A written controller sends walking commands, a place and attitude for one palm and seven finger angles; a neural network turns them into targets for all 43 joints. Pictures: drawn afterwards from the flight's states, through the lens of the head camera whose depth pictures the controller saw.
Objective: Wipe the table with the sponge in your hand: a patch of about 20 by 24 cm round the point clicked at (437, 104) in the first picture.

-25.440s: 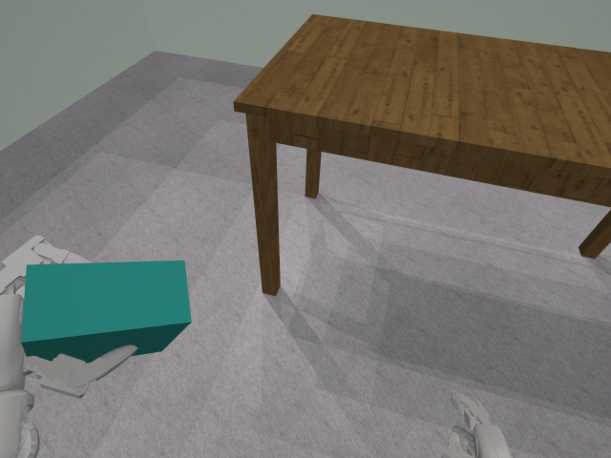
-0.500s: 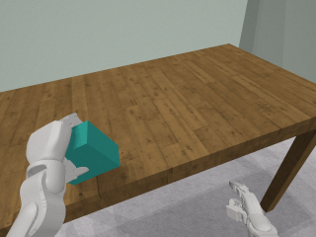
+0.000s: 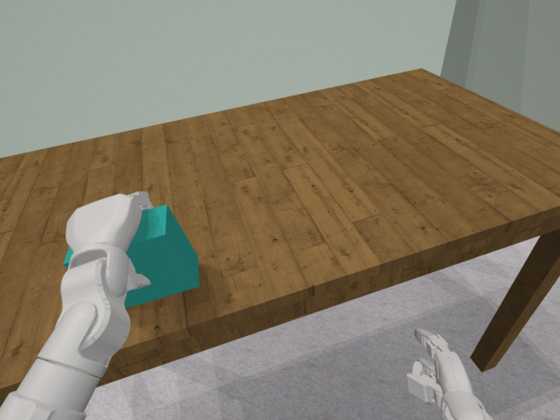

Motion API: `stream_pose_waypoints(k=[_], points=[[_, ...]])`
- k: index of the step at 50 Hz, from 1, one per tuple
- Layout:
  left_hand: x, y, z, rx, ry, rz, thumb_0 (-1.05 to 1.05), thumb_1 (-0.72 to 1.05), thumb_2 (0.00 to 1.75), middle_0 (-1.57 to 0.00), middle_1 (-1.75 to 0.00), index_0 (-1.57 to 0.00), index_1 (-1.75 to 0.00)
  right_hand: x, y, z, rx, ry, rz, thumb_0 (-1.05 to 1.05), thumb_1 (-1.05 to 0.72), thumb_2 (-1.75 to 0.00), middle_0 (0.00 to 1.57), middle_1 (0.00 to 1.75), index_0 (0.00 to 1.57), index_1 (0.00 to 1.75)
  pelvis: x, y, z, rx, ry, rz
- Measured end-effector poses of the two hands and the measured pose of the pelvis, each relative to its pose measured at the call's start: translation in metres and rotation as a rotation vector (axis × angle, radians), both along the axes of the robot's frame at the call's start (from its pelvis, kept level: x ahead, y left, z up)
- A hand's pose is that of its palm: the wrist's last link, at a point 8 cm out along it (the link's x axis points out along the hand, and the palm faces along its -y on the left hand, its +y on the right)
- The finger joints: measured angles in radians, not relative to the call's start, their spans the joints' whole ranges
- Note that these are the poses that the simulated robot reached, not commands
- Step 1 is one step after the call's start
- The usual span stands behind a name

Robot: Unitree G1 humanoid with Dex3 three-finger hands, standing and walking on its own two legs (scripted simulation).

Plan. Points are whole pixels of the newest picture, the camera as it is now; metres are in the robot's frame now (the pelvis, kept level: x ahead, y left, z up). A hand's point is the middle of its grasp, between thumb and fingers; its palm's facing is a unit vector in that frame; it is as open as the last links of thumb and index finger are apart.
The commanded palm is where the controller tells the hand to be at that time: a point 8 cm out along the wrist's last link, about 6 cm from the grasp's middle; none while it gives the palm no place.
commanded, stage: wipe forward along the middle lane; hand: left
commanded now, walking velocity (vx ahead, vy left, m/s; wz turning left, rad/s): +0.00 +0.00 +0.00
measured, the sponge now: (146, 268) +0.29 +0.25 +0.10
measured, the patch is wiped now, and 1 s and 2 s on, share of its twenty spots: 1.00 1.00 1.00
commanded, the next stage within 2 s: slide back across to the first lane in 1.34 s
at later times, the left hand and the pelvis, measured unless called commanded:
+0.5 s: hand (133, 229) +0.33 +0.28 +0.14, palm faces +0.02 -0.05 -1.00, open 10.2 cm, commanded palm +0.30 +0.29 +0.18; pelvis +0.01 -0.01 +0.00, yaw +1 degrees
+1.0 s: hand (132, 212) +0.37 +0.30 +0.14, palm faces -0.05 -0.03 -1.00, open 10.2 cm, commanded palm +0.35 +0.31 +0.17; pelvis +0.00 -0.01 +0.00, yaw +1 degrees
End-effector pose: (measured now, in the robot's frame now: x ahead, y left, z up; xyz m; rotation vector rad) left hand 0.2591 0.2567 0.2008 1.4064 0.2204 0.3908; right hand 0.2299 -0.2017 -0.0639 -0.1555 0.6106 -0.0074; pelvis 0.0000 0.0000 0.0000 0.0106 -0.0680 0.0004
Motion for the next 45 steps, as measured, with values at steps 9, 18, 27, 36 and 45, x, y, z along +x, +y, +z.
stream_pose_waypoints(k=[9, 18, 27, 36, 45], points=[[0.025, 0.003, -0.005, 0.053, 0.083, 0.015, -0.04, -0.50, 1.01, -0.70, -1.32, -0.75, -1.30, -0.001, -0.010, -0.008, -0.011, 0.032, -0.013, 0.01, -0.91, -0.90, 0.20, 0.30, 0.20, 0.30, 0.004, -0.004, 0.001, 0.002, 0.013, 0.009], [0.037, 0.009, -0.005, 0.056, 0.107, 0.014, -0.03, -0.51, 1.02, -0.71, -1.32, -0.76, -1.29, -0.006, -0.021, -0.016, -0.026, 0.075, -0.020, 0.01, -0.91, -0.90, 0.20, 0.30, 0.20, 0.30, 0.008, -0.008, 0.001, 0.000, 0.023, 0.021], [0.051, 0.016, -0.005, 0.062, 0.129, 0.022, -0.02, -0.52, 1.03, -0.72, -1.31, -0.77, -1.29, -0.018, -0.031, -0.023, -0.039, 0.120, -0.044, 0.01, -0.91, -0.90, 0.20, 0.30, 0.20, 0.30, 0.007, -0.013, 0.001, -0.001, 0.039, 0.025], [0.064, 0.021, -0.005, 0.074, 0.160, 0.012, -0.01, -0.53, 1.04, -0.72, -1.31, -0.77, -1.29, -0.041, -0.045, -0.032, -0.055, 0.172, -0.084, 0.01, -0.91, -0.90, 0.20, 0.30, 0.20, 0.30, 0.003, -0.014, 0.000, -0.002, 0.056, 0.025], [0.083, 0.030, -0.002, 0.097, 0.171, 0.011, 0.00, -0.54, 1.04, -0.73, -1.31, -0.78, -1.29, -0.073, -0.058, -0.043, -0.072, 0.250, -0.135, 0.01, -0.91, -0.90, 0.20, 0.30, 0.20, 0.30, -0.001, -0.014, -0.002, -0.005, 0.083, 0.023]])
